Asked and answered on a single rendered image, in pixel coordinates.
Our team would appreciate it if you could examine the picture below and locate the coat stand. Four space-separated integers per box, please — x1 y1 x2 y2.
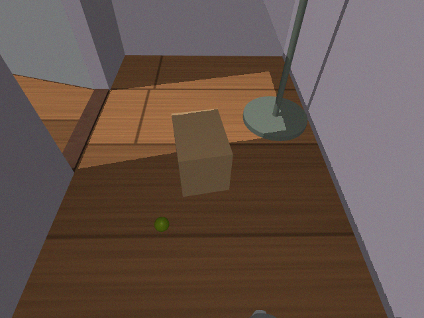
243 0 308 141

